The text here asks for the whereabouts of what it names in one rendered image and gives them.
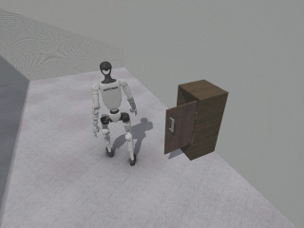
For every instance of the left robot upper arm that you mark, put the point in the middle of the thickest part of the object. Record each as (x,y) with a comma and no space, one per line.
(95,95)

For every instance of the left robot hand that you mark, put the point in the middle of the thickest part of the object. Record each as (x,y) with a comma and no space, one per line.
(95,128)

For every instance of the humanoid robot head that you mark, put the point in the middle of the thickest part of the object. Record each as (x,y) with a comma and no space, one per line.
(107,78)

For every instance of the right robot upper arm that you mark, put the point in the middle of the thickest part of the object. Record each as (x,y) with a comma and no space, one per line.
(125,88)

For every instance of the right robot forearm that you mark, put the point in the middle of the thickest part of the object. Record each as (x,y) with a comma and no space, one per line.
(132,102)

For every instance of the handle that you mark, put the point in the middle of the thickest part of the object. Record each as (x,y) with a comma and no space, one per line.
(172,124)

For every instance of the cupboard door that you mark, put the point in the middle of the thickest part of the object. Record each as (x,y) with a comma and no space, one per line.
(184,118)

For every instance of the right robot hand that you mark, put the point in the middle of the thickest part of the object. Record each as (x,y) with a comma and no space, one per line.
(134,110)

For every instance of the robot left foot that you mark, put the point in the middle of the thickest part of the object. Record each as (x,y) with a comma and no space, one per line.
(110,154)

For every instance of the left robot forearm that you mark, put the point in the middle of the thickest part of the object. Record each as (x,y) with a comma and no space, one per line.
(95,116)

